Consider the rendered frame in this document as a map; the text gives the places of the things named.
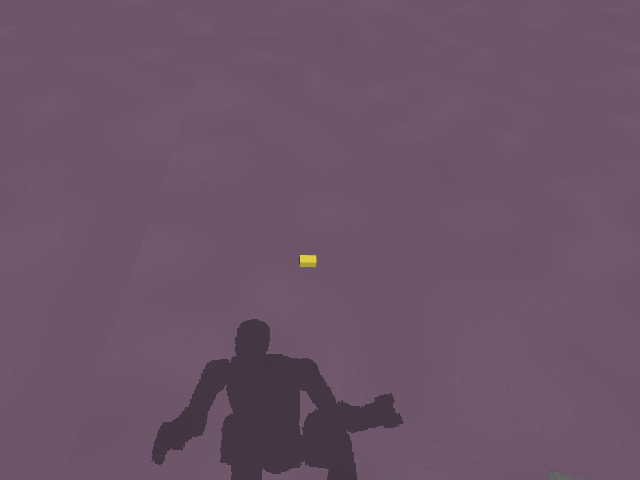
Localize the small box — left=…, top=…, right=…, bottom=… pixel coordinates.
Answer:
left=300, top=255, right=316, bottom=267

